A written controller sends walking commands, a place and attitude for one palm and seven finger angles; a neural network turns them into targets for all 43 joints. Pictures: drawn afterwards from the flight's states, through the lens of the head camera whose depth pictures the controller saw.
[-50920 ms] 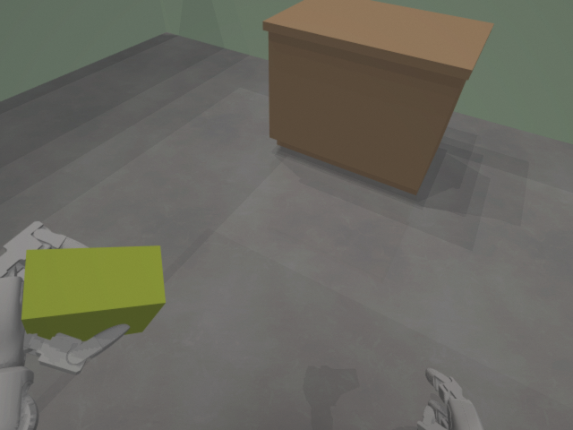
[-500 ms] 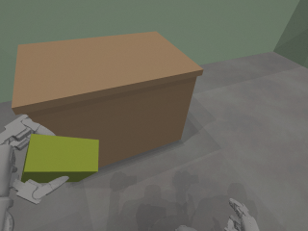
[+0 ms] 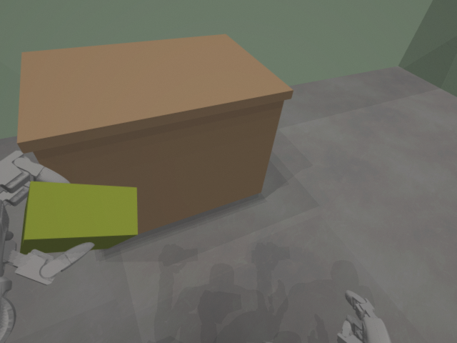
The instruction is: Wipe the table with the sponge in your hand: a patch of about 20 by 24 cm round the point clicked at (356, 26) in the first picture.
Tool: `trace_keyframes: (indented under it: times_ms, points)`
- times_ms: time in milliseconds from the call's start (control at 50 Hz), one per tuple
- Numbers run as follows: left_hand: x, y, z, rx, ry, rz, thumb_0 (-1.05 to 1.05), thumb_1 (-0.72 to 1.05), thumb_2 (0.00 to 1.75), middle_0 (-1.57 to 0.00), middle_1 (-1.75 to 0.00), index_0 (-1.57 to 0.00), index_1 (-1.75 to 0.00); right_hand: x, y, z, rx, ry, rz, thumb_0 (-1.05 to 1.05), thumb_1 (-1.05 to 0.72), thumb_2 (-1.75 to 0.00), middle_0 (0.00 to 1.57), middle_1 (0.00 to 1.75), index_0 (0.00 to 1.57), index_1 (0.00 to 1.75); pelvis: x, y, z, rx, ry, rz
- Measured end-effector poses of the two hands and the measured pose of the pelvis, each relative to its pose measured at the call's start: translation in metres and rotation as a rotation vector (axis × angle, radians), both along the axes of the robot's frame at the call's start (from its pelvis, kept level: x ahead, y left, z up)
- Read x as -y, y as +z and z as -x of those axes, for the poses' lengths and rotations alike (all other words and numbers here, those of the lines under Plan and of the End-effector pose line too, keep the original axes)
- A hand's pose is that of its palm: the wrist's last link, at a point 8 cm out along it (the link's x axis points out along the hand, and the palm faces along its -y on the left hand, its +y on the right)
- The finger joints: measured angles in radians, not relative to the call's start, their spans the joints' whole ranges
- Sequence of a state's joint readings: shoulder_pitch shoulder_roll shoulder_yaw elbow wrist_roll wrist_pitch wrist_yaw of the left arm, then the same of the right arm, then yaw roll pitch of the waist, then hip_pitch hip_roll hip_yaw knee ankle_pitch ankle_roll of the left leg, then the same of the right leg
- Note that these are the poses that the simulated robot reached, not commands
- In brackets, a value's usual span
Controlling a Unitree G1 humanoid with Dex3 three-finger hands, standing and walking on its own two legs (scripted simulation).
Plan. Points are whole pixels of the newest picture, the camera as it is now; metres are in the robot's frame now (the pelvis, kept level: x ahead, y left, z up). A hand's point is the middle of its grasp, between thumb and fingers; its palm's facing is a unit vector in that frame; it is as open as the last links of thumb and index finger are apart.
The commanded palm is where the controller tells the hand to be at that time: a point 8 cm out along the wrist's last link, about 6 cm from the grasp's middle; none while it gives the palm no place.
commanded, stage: stop stepping back and stand still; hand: left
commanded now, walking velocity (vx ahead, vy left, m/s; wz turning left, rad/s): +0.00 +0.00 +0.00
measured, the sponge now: (91, 221) +0.23 +0.21 +0.16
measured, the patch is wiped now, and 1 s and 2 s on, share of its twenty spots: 1.00 1.00 1.00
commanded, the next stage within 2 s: stand and wait in 0.32 s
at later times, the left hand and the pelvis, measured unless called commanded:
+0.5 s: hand (35, 226) +0.20 +0.25 +0.19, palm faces +0.47 -0.82 -0.33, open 10.2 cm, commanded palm +0.15 +0.29 +0.20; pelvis +0.00 +0.00 +0.01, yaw +3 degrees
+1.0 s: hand (47, 214) +0.23 +0.25 +0.18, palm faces +0.42 -0.85 -0.32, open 10.2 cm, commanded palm +0.17 +0.30 +0.20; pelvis +0.03 +0.01 +0.02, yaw +2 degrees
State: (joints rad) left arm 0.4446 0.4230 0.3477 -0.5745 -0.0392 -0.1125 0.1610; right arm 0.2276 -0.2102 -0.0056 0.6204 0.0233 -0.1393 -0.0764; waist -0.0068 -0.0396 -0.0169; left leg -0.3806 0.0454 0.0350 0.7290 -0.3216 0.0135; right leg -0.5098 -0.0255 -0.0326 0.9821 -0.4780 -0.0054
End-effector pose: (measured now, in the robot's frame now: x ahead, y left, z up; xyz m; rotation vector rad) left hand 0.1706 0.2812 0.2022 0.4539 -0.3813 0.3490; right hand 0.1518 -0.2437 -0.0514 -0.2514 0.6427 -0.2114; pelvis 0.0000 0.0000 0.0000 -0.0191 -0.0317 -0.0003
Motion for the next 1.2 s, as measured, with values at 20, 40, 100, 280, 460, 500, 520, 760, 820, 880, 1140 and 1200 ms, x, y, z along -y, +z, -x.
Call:
trace_keyframes:
  times_ms: [20,40,100,280,460,500,520,760,820,880,1140,1200]
  points:
    - [-0.002,0.005,-0.002,0.01,0.014,-0.003,-0.01,-0.55,1.08,-0.73,-1.34,-0.75,-1.32,-0.003,0.001,0.002,0.005,0.002,-0.018,0.01,-0.9,-0.9,0.2,0.3,0.2,0.3,0.001,0.003,0.0,0.002,0.006,-0.001]
    - [-0.004,0.01,-0.003,0.016,0.027,0.0,-0.01,-0.55,1.08,-0.72,-1.34,-0.75,-1.32,-0.005,0.001,0.004,0.009,0.007,-0.035,0.01,-0.9,-0.9,0.2,0.3,0.2,0.3,0.002,0.006,-0.001,0.004,0.012,-0.001]
    - [-0.002,0.011,-0.002,0.013,0.048,0.005,-0.01,-0.54,1.08,-0.72,-1.35,-0.74,-1.33,-0.011,-0.005,0.007,0.007,0.033,-0.073,0.01,-0.9,-0.9,0.2,0.3,0.2,0.3,0.006,0.005,-0.003,0.008,0.029,-0.001]
    - [0.007,-0.02,0.017,-0.098,-0.002,0.08,-0.01,-0.54,1.08,-0.72,-1.35,-0.74,-1.33,-0.014,-0.014,0.009,-0.087,0.053,-0.03,0.01,-0.9,-0.9,0.2,0.3,0.2,0.3,-0.003,0.003,0.003,0.002,0.04,0.019]
    - [-0.006,0.002,0.018,-0.057,0.105,0.033,-0.01,-0.54,1.08,-0.72,-1.35,-0.74,-1.33,-0.026,-0.008,-0.011,-0.026,0.099,-0.08,0.01,-0.9,-0.9,0.2,0.3,0.2,0.3,0.001,0.012,-0.002,0.011,0.053,0.009]
    - [-0.005,-0.001,0.016,-0.057,0.1,0.065,-0.01,-0.54,1.08,-0.72,-1.35,-0.74,-1.33,-0.027,-0.007,-0.016,-0.026,0.104,-0.076,0.01,-0.9,-0.9,0.2,0.3,0.2,0.3,-0.001,0.012,-0.003,0.007,0.055,0.015]
    - [-0.005,-0.004,0.014,-0.062,0.094,0.081,-0.01,-0.54,1.08,-0.72,-1.35,-0.74,-1.33,-0.027,-0.005,-0.018,-0.026,0.101,-0.071,0.01,-0.9,-0.9,0.2,0.3,0.2,0.3,-0.003,0.013,-0.004,0.006,0.054,0.016]
    - [-0.017,-0.011,-0.002,-0.123,0.089,0.077,-0.01,-0.54,1.08,-0.72,-1.35,-0.74,-1.33,-0.033,0.015,-0.037,-0.002,0.091,-0.037,0.01,-0.9,-0.9,0.2,0.3,0.2,0.3,-0.01,0.022,-0.017,-0.011,0.043,-0.003]
    - [-0.017,-0.009,-0.004,-0.11,0.095,0.085,-0.01,-0.54,1.08,-0.72,-1.35,-0.74,-1.33,-0.035,0.015,-0.043,-0.007,0.103,-0.041,0.01,-0.9,-0.9,0.2,0.3,0.2,0.3,-0.01,0.022,-0.02,-0.012,0.043,0.0]
    - [-0.015,-0.01,-0.007,-0.111,0.091,0.101,-0.01,-0.54,1.08,-0.72,-1.35,-0.74,-1.33,-0.037,0.014,-0.048,-0.009,0.11,-0.047,0.01,-0.9,-0.9,0.2,0.3,0.2,0.3,-0.011,0.023,-0.022,-0.012,0.041,0.002]
    - [-0.015,-0.014,-0.016,-0.154,0.08,0.102,-0.01,-0.54,1.08,-0.72,-1.35,-0.74,-1.33,-0.037,0.014,-0.052,-0.023,0.094,-0.049,0.01,-0.9,-0.9,0.2,0.3,0.2,0.3,-0.013,0.025,-0.026,-0.018,0.034,0.003]
    - [-0.016,-0.012,-0.017,-0.15,0.081,0.098,-0.01,-0.54,1.08,-0.72,-1.35,-0.74,-1.33,-0.036,0.013,-0.051,-0.031,0.089,-0.048,0.01,-0.9,-0.9,0.2,0.3,0.2,0.3,-0.013,0.025,-0.027,-0.019,0.034,0.001]
